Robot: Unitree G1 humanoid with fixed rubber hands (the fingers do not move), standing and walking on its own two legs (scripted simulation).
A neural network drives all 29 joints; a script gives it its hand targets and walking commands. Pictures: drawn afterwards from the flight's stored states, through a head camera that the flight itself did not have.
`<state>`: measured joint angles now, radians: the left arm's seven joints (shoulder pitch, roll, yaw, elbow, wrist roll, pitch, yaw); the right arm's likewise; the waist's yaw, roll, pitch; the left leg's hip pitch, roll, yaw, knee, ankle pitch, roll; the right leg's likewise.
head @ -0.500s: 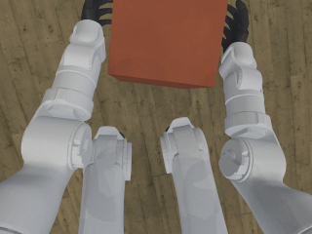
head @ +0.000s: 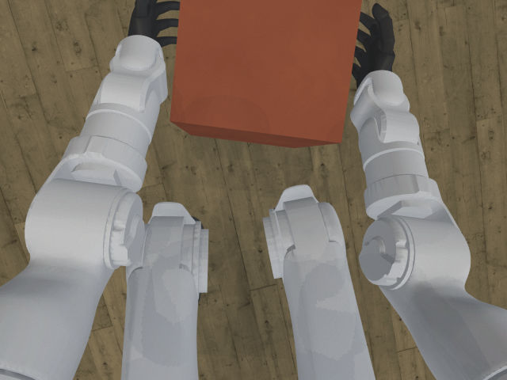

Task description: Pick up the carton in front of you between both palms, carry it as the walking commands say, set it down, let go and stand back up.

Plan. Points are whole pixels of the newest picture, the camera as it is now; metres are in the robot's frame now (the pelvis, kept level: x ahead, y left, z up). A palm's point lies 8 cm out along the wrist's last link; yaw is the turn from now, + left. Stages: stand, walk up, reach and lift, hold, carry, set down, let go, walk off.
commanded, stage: set down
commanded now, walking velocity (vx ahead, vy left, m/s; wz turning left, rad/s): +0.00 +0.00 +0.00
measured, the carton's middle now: (256, 74) +0.50 -0.06 -0.24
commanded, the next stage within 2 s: let go in 1.86 s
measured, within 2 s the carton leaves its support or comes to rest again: rests again in 0.14 s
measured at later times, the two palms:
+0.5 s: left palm (145, 41) +0.53 +0.09 -0.17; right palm (371, 69) +0.48 -0.21 -0.16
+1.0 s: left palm (116, 19) +0.55 +0.11 -0.14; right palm (407, 63) +0.48 -0.25 -0.14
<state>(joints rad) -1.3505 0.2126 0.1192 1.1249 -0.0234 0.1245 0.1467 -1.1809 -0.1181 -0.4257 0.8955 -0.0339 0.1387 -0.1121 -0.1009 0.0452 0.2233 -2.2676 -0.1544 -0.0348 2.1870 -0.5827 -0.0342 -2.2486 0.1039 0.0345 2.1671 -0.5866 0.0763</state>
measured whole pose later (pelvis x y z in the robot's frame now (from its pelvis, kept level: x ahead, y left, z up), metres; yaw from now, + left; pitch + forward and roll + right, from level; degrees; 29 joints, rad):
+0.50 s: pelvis +0.00 +0.00 -0.01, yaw -1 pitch +37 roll -2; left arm -1.40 0.22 0.20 1.20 0.07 0.09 0.06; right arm -1.25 -0.15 -0.49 1.00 -0.10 0.10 -0.02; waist -0.10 0.03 0.26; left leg -2.27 -0.12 -0.02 2.22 -0.58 -0.01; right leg -2.26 0.08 0.02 2.19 -0.58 0.07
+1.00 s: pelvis +0.00 +0.00 +0.00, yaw -1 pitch +36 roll -1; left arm -1.28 0.37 0.00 0.94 -0.19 0.08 0.12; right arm -1.16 -0.28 -0.20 0.89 0.23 0.03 -0.11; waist -0.09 0.01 0.27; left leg -2.23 -0.06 -0.01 2.20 -0.60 -0.01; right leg -2.24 0.04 -0.01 2.17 -0.56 0.01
